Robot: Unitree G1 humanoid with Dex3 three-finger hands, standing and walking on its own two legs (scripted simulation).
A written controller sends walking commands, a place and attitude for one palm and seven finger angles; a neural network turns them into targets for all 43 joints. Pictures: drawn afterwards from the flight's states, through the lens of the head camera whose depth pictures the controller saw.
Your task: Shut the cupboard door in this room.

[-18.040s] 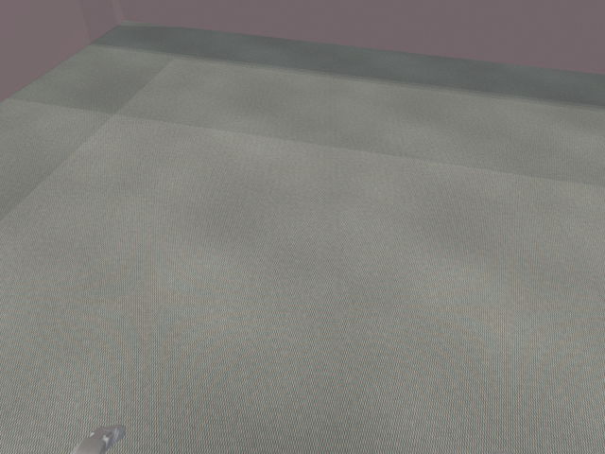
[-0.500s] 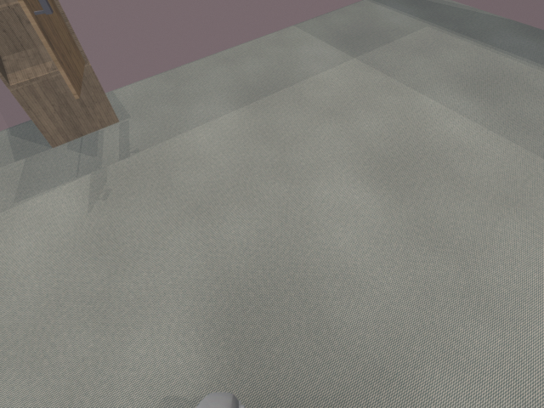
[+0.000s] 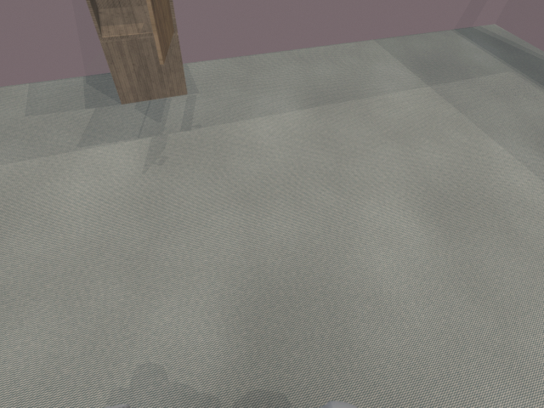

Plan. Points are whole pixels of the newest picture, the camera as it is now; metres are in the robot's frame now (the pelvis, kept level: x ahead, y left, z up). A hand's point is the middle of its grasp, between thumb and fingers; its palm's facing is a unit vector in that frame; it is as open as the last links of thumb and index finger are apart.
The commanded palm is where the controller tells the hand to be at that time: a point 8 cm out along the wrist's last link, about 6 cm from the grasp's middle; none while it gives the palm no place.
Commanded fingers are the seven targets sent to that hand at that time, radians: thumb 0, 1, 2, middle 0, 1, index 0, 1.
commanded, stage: turn or walk to find it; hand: left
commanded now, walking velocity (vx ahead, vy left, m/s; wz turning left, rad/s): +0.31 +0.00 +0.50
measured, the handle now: out of the picture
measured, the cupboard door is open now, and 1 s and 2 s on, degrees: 72 72 72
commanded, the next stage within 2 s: stand and wait in 1.28 s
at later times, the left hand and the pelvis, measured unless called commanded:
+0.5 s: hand out of the picture +0.04 +0.12 -0.16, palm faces +0.32 -0.92 -0.24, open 7.4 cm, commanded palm none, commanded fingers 0.00 0.90 0.90 -0.20 -0.30 -0.20 -0.30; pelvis +0.11 -0.04 +0.00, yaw +16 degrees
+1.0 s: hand (130, 326) +0.27 +0.28 -0.17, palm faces +0.45 -0.87 -0.17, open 7.4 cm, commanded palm none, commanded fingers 0.00 0.90 0.90 -0.20 -0.30 -0.20 -0.30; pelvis +0.29 +0.09 +0.00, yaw +24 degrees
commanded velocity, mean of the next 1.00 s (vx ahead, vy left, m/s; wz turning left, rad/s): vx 0.36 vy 0.00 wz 0.31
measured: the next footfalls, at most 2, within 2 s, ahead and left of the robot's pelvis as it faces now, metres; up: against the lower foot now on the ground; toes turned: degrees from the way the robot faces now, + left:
right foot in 0.20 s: +0.09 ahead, -0.15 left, +0.00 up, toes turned +1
left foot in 0.72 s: +0.29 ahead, +0.16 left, +0.00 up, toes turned +29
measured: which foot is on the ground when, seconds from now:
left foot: down 0.00-0.20, up 0.22-0.70, down 0.72-1.00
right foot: up 0.00-0.18, down 0.20-0.72, up 0.74-1.00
